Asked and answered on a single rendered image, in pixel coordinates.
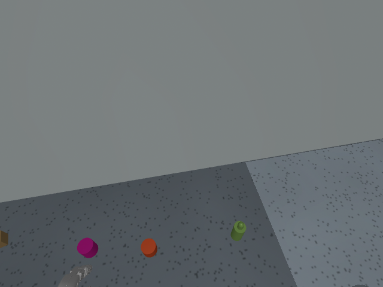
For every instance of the left robot hand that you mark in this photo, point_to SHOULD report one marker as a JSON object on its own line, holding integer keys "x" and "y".
{"x": 76, "y": 275}

